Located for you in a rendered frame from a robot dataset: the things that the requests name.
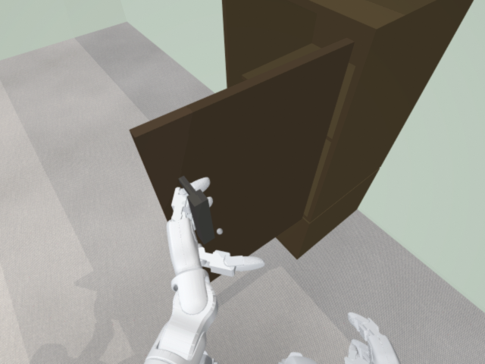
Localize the left robot hand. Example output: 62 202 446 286
167 177 265 277

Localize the right robot hand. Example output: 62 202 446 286
344 312 401 364

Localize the left robot forearm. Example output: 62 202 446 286
144 268 218 364

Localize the handle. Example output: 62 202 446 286
178 176 215 245

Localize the cupboard door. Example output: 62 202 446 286
130 38 355 283

